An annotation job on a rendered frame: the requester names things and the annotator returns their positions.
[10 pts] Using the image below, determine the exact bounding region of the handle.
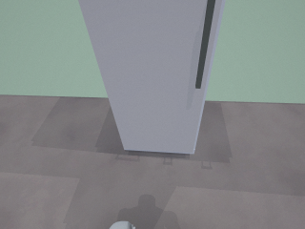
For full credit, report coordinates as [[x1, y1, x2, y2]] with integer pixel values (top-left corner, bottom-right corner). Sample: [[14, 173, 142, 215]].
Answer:
[[195, 0, 215, 89]]

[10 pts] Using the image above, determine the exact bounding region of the fridge door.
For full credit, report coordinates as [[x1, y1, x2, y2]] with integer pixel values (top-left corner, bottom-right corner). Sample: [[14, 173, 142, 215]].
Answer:
[[78, 0, 222, 153]]

